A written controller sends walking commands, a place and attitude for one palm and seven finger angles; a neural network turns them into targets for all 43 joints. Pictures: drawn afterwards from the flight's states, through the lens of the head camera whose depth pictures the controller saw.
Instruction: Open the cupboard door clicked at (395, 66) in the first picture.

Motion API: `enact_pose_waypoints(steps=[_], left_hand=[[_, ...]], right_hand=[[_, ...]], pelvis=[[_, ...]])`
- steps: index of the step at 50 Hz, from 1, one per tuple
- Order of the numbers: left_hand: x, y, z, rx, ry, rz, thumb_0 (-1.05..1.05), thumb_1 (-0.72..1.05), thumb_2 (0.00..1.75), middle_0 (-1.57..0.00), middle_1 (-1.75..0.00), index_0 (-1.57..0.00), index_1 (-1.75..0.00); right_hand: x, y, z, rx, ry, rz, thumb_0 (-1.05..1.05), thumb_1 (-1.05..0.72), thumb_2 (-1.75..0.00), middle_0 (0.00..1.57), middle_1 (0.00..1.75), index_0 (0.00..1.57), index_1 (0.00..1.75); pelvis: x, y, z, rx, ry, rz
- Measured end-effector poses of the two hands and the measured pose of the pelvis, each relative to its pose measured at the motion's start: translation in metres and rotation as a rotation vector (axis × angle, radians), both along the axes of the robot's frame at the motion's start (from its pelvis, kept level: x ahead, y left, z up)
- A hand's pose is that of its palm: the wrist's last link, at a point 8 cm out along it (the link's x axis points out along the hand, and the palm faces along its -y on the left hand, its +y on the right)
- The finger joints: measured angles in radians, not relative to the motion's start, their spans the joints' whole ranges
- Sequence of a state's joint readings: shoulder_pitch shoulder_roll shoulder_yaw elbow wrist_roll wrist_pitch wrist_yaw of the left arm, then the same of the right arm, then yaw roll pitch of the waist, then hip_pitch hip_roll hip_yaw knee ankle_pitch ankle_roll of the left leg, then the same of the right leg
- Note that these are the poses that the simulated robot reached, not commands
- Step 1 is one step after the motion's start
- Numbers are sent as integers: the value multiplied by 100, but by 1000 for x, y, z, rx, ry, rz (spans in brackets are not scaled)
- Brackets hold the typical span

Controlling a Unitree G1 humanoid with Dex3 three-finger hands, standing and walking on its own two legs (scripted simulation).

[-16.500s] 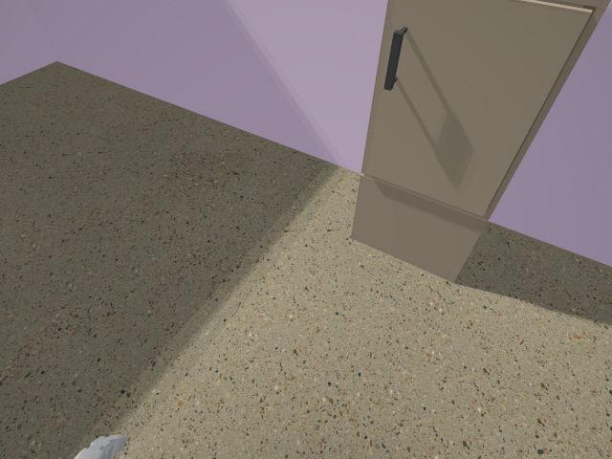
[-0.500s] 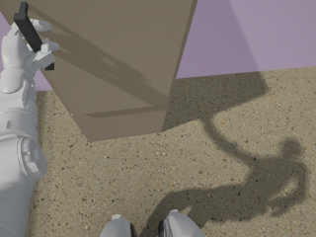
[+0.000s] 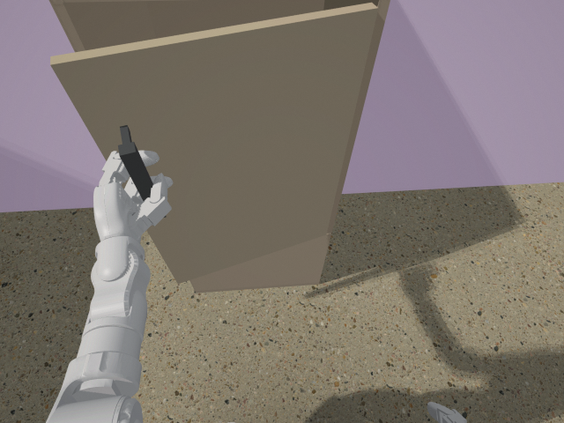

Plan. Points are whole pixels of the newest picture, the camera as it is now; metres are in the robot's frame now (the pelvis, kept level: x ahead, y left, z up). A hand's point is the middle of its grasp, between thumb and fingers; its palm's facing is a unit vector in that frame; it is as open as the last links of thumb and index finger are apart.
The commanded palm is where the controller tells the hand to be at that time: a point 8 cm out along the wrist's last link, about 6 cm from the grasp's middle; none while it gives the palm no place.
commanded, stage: pull the door open along its arc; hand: left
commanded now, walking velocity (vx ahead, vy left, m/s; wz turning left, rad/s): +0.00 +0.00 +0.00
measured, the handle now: (142, 175) +0.45 +0.21 +0.08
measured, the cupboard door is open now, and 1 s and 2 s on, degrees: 17 42 46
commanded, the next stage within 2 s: open thumb and fingers to let go in 0.54 s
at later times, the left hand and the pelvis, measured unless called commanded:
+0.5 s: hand (215, 262) +0.31 +0.09 +0.08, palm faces +0.45 -0.89 +0.00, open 5.7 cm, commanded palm +0.25 +0.12 +0.08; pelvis -0.01 -0.03 +0.01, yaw +3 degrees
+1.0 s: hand (236, 275) +0.29 +0.06 +0.08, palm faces +0.46 -0.89 -0.02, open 9.2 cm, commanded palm +0.25 +0.10 +0.08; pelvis -0.02 -0.04 +0.00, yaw +5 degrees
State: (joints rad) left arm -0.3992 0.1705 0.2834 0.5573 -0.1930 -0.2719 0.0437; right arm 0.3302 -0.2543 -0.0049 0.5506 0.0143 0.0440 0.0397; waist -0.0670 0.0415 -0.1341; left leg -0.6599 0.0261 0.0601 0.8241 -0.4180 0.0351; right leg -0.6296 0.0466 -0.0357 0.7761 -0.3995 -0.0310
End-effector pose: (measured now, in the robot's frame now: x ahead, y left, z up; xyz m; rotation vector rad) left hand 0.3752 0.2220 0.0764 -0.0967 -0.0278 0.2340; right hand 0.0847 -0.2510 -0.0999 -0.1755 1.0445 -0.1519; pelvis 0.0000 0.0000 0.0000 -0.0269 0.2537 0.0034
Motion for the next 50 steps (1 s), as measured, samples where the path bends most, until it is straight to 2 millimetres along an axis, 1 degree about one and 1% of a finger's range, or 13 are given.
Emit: enact_pose_waypoints(steps=[3,5,7,10,15,20,25,31,35,41,45,50], left_hand=[[-19,-14,1,28,7,91,0,72,75,-38,-135,-39,-135],[-31,-24,1,59,18,137,0,73,76,-38,-135,-39,-135],[-41,-32,2,74,27,173,-1,73,76,-39,-135,-39,-134],[-53,-44,2,71,41,221,-1,74,77,-39,-135,-39,-134],[-68,-59,3,82,54,263,-1,74,78,-37,-135,-39,-134],[-86,-74,4,84,59,261,-1,74,76,-37,-135,-37,-135],[-109,-96,5,76,68,237,0,73,75,-35,-134,-37,-135],[-132,-124,7,74,81,218,0,73,75,-33,-133,-37,-135],[-136,-129,6,109,73,234,0,71,76,-35,-134,-36,-134],[-127,-124,6,115,77,257,0,62,76,-37,-133,-37,-133],[-126,-122,7,105,81,250,1,47,71,-36,-131,-37,-131],[-127,-123,7,99,76,243,1,20,60,-34,-128,-35,-127]], right_hand=[[25,7,1,20,-67,53,1,-90,-90,20,30,20,30],[39,12,2,34,-100,83,1,-90,-90,20,30,20,30],[48,16,2,43,-122,106,1,-90,-90,20,30,20,30],[57,20,3,49,-138,128,1,-90,-90,20,30,20,30],[59,18,4,46,-142,144,1,-90,-90,20,30,20,30],[53,8,3,39,-129,137,1,-90,-90,20,30,20,30],[50,-4,4,32,-125,128,1,-90,-90,20,30,20,30],[58,-11,9,26,-158,135,1,-90,-90,20,30,20,30],[69,-10,11,16,-190,157,1,-90,-90,20,30,20,30],[81,-3,10,25,-206,178,1,-90,-90,20,30,20,30],[83,3,10,42,-210,184,1,-90,-90,20,30,20,30],[79,7,8,52,-203,186,1,-90,-90,20,30,20,30]], pelvis=[[-2,-2,0,7,-15,5],[-4,-4,-1,12,-27,11],[-6,-7,-1,16,-40,18],[-8,-12,0,21,-61,29],[-11,-21,2,27,-86,42],[-10,-28,4,33,-104,44],[-8,-33,6,41,-126,46],[-7,-40,7,48,-148,54],[-11,-44,5,49,-152,66],[-17,-48,4,50,-148,75],[-17,-47,5,53,-144,75],[-17,-45,4,54,-145,74]])
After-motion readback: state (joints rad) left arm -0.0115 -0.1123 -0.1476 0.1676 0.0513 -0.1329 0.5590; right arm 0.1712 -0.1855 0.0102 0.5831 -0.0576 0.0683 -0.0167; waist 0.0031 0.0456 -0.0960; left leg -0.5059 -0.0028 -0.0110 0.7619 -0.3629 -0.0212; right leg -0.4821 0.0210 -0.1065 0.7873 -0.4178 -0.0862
